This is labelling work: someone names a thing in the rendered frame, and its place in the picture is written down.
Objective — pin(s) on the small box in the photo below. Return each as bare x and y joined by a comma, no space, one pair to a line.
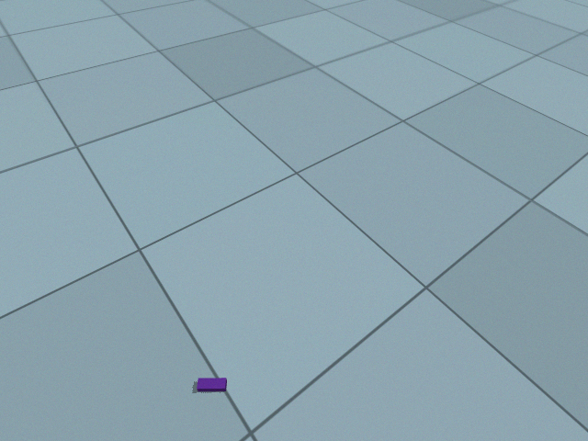
212,384

